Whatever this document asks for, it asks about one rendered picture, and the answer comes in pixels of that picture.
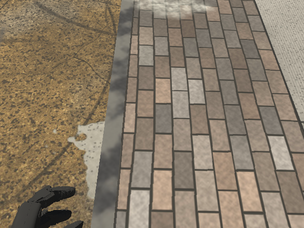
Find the robot left hand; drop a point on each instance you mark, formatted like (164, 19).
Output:
(30, 214)

